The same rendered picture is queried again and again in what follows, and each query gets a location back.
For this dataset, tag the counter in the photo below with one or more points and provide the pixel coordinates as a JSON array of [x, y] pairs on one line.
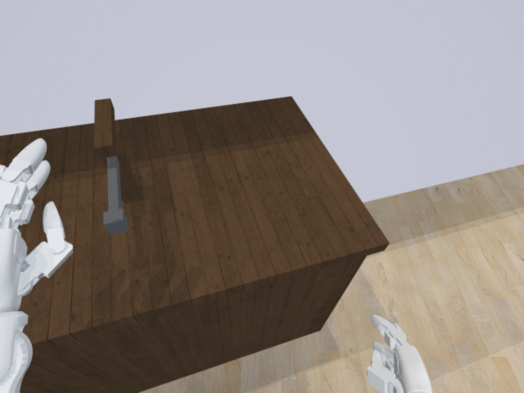
[[243, 234]]

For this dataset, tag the tap lever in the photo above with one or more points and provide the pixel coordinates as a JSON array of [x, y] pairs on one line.
[[114, 220]]

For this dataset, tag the left robot forearm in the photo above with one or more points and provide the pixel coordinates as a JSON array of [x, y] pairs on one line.
[[16, 351]]

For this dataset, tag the robot right hand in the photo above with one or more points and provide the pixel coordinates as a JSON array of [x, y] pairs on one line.
[[405, 371]]

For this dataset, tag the robot left hand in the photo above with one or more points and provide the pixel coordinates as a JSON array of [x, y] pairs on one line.
[[19, 183]]

